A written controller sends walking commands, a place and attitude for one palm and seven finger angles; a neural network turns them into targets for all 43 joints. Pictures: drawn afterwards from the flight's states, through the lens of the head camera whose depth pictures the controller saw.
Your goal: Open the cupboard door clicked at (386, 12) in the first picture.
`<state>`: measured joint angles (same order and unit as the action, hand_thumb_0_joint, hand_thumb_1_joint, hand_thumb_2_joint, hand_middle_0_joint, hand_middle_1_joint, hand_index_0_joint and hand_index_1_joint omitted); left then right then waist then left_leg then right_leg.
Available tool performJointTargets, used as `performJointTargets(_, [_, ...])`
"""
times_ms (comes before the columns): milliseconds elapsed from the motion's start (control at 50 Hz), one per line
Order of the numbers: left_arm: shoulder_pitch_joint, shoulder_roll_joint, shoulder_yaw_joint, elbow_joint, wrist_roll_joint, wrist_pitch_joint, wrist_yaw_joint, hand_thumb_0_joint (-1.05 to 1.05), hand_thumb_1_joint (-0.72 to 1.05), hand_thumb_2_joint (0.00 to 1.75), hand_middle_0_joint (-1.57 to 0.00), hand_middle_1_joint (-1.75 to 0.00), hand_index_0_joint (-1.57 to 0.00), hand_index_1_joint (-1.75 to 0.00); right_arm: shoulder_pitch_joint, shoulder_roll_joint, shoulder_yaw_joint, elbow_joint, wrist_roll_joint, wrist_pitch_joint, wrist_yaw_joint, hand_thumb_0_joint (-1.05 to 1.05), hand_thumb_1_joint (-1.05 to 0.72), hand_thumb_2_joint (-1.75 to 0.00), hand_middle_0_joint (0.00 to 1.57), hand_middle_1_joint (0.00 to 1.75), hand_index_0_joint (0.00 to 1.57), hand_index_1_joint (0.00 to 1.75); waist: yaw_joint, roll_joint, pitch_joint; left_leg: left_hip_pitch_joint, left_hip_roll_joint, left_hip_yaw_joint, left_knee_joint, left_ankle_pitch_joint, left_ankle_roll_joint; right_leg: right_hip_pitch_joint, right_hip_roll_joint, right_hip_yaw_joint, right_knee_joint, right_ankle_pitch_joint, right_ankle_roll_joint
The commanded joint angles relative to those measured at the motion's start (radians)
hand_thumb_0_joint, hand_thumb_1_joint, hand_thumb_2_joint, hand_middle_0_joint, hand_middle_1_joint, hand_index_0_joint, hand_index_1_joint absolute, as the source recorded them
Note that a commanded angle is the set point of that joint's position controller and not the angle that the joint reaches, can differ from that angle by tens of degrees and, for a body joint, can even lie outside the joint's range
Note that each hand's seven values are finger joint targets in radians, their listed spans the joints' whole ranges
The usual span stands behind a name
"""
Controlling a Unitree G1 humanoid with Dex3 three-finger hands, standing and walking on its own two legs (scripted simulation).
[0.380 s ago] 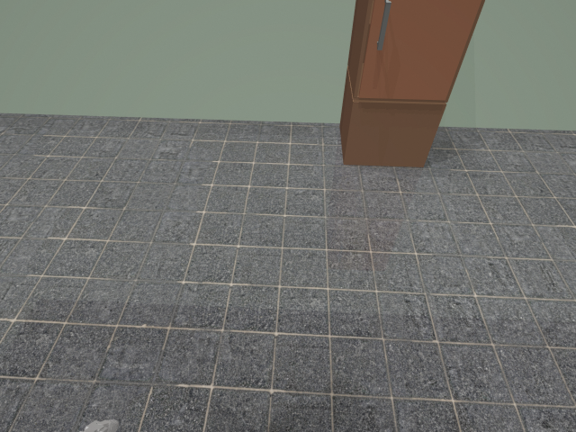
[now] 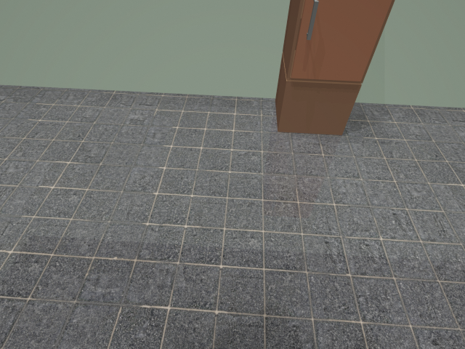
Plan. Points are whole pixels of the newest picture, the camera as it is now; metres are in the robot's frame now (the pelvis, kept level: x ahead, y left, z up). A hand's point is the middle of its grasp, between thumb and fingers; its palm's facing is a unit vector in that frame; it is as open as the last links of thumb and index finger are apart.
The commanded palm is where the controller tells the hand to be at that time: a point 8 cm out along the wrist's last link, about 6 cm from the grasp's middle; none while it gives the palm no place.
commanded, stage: stand and wait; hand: left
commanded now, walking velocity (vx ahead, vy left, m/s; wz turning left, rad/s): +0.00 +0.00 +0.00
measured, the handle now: (311, 19) +1.57 -0.31 -0.02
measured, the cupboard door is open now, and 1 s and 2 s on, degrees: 0 0 0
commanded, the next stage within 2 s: look at it before walking up in 0.44 s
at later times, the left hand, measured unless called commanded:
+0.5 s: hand out of the picture +0.07 +0.25 -0.15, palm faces -0.03 -0.94 -0.33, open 7.4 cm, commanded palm none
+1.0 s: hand out of the picture +0.07 +0.26 -0.15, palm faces -0.03 -0.94 -0.33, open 7.4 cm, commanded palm none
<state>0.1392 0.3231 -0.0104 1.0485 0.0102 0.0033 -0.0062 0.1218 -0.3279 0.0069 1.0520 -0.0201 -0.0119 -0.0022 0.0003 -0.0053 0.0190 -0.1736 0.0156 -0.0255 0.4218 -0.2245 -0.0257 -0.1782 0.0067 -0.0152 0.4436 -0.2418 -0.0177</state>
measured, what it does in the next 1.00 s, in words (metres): stands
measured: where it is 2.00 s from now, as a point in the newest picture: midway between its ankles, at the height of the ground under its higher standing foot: outside the picture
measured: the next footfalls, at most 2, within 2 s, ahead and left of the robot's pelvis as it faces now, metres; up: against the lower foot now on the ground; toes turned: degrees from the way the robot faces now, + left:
none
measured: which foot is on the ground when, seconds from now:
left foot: down 0.00-1.00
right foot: down 0.00-1.00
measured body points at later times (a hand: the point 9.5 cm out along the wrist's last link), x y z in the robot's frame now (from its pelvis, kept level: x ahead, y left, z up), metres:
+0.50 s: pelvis +0.00 +0.01 +0.00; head +0.00 +0.01 +0.45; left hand +0.08 +0.30 -0.13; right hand +0.07 -0.29 -0.13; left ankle +0.00 +0.14 -0.74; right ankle +0.00 -0.11 -0.74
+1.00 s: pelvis +0.00 +0.01 +0.00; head +0.00 +0.01 +0.45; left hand +0.07 +0.30 -0.13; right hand +0.08 -0.29 -0.13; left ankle +0.00 +0.14 -0.74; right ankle +0.00 -0.11 -0.74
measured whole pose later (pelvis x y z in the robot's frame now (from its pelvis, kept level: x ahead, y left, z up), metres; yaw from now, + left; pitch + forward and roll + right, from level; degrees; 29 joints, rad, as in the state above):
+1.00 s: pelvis +0.00 +0.01 +0.00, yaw +0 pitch -2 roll +0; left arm 0.14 0.34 -0.01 1.09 0.01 0.00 -0.01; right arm 0.12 -0.34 0.01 1.10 -0.01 -0.01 0.00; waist 0.00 -0.01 0.03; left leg -0.14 0.01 -0.02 0.36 -0.19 -0.01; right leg -0.14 0.00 -0.01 0.37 -0.20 0.00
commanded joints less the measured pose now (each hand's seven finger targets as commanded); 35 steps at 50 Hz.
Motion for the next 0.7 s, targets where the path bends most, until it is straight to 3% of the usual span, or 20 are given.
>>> performJointTargets(0, [-0.047,0.221,0.048,-0.061,-0.002,-0.031,0.018,0.00,0.90,0.90,-0.20,-0.30,-0.20,-0.30,-0.050,-0.201,-0.046,-0.054,0.008,-0.022,-0.013,0.00,-0.90,-0.90,0.20,0.30,0.20,0.30,0.002,0.006,-0.072,0.020,0.089,-0.068,-0.049,0.167,0.052,0.025,-0.132,0.116,-0.090,0.157,-0.025])
performJointTargets(260, [-0.040,0.227,0.044,-0.029,-0.001,-0.028,0.015,0.00,0.90,0.90,-0.20,-0.30,-0.20,-0.30,-0.046,-0.212,-0.041,-0.016,0.010,-0.020,-0.011,0.00,-0.90,-0.90,0.20,0.30,0.20,0.30,0.004,0.003,-0.037,0.012,0.094,-0.077,-0.085,0.117,0.052,0.016,-0.131,0.119,-0.123,0.084,-0.020])
performJointTargets(680, [-0.041,0.225,0.042,-0.028,0.000,-0.030,0.017,0.00,0.90,0.90,-0.20,-0.30,-0.20,-0.30,-0.051,-0.217,-0.042,-0.010,0.011,-0.025,-0.010,0.00,-0.90,-0.90,0.20,0.30,0.20,0.30,0.004,0.012,-0.062,0.046,0.102,-0.082,-0.100,0.185,0.053,0.042,-0.132,0.107,-0.121,0.159,-0.015])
